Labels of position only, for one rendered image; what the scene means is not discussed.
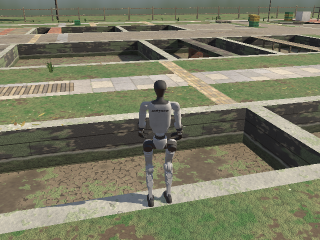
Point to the right robot foot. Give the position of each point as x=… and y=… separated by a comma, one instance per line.
x=168, y=198

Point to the left robot upper arm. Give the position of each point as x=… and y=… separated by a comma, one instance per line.
x=142, y=113

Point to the right robot upper arm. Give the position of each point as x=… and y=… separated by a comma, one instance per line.
x=177, y=114

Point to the right robot hand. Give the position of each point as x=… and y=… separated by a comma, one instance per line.
x=177, y=138

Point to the left robot forearm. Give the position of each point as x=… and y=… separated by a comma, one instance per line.
x=140, y=130

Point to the robot head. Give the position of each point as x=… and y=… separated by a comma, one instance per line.
x=160, y=88

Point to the right robot forearm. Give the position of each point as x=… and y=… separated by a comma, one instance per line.
x=179, y=131

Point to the left robot hand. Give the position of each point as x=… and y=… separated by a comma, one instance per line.
x=141, y=134

